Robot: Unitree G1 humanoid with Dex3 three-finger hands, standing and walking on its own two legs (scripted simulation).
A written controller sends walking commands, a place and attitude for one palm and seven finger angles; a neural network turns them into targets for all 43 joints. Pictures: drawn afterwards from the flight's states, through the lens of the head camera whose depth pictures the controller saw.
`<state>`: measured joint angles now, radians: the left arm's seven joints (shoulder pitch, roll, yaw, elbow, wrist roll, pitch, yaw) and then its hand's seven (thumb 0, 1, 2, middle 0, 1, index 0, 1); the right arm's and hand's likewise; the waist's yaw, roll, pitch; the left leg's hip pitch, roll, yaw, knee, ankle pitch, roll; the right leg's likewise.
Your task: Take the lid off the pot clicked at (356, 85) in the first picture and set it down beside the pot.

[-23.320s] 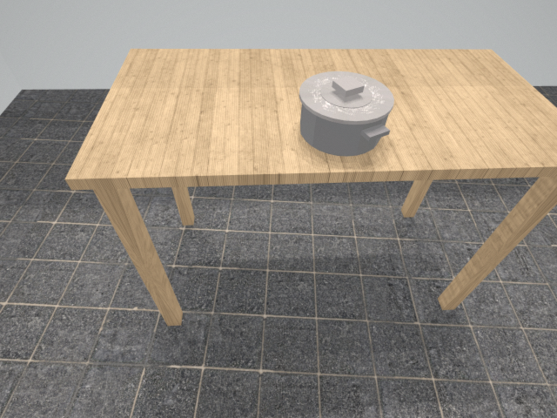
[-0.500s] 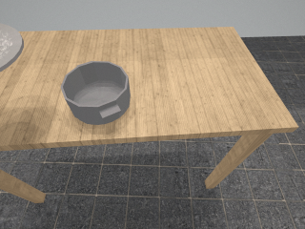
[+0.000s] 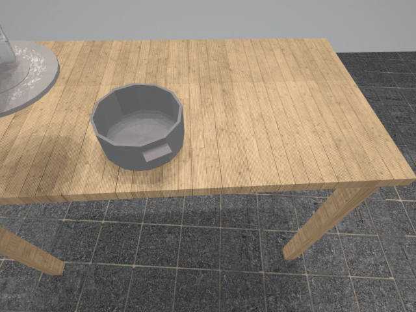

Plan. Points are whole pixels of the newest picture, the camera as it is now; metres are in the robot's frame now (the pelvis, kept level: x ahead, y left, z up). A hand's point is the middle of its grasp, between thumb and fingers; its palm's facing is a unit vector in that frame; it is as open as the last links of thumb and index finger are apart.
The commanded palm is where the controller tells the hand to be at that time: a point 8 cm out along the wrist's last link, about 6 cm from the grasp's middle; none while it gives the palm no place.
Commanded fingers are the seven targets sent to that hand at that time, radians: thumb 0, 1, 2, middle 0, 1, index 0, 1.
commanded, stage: lower the lid onto the table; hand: left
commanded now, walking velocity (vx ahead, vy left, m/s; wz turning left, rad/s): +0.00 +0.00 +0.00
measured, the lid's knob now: out of the picture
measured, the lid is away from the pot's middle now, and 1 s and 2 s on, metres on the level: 0.22 0.22 0.23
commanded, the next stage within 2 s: none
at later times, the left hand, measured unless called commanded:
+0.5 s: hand out of the picture +0.46 +0.34 +0.20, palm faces -0.35 -0.19 -0.92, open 7.3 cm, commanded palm +0.48 +0.34 +0.27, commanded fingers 0.00 0.58 1.01 -0.79 -1.05 -0.88 -1.08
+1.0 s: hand (4, 99) +0.46 +0.34 +0.17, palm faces -0.40 -0.20 -0.90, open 7.3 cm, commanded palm +0.49 +0.34 +0.24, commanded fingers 0.00 0.58 1.01 -0.79 -1.05 -0.88 -1.08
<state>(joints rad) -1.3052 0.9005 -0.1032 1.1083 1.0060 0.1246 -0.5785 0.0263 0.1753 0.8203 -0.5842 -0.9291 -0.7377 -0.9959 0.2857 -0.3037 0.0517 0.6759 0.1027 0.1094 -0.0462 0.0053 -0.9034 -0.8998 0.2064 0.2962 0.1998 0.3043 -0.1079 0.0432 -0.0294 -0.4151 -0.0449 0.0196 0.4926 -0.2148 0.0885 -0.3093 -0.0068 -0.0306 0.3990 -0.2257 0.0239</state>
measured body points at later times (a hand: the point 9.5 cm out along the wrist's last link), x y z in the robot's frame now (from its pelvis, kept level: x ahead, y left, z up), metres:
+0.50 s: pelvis +0.00 -0.01 +0.00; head +0.06 +0.01 +0.44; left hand +0.47 +0.34 +0.25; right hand +0.02 -0.29 -0.12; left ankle +0.01 +0.06 -0.74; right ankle -0.02 -0.14 -0.74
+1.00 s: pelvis +0.00 +0.00 -0.01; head +0.07 +0.01 +0.44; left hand +0.48 +0.35 +0.22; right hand +0.03 -0.28 -0.12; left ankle +0.01 +0.06 -0.74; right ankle -0.02 -0.14 -0.74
